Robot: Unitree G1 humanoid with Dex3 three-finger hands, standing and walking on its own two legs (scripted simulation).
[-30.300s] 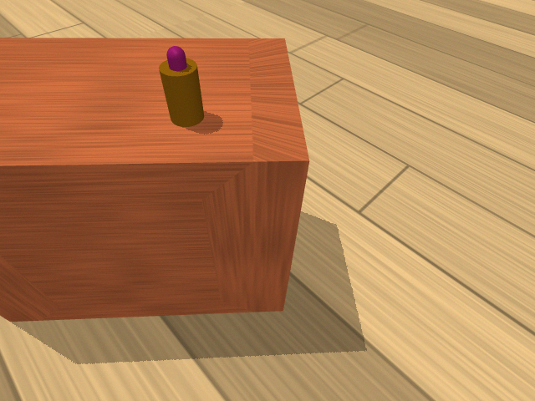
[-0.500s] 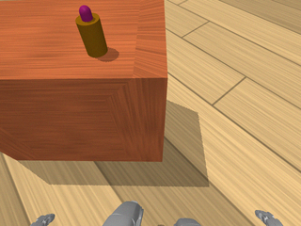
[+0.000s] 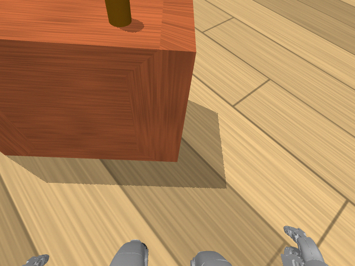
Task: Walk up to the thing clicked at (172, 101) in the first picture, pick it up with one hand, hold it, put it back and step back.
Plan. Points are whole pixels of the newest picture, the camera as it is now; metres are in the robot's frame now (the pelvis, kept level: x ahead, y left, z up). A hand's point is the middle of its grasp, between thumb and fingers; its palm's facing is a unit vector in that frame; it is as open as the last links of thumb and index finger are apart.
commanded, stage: step back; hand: left
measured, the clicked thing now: out of the picture +0.82 +0.23 +0.12
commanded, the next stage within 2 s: stand in 1.84 s
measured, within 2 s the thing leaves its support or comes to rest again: neither
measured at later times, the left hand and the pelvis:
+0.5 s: hand out of the picture -0.05 +0.26 -0.14, palm faces +0.07 -0.92 -0.39, open 7.4 cm; pelvis -0.17 -0.02 +0.00, yaw +5 degrees
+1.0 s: hand out of the picture -0.26 +0.23 -0.14, palm faces +0.07 -0.91 -0.40, open 7.4 cm; pelvis -0.29 -0.05 +0.00, yaw +4 degrees
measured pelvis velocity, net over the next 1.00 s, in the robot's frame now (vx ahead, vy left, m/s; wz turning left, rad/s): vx -0.29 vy -0.05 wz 0.07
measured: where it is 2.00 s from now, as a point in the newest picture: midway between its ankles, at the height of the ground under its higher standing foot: outside the picture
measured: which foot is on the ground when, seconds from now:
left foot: down 0.00-0.10, up 0.12-0.38, down 0.40-0.76, up 0.78-1.00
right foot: up 0.00-0.04, down 0.06-0.42, up 0.44-0.72, down 0.74-1.00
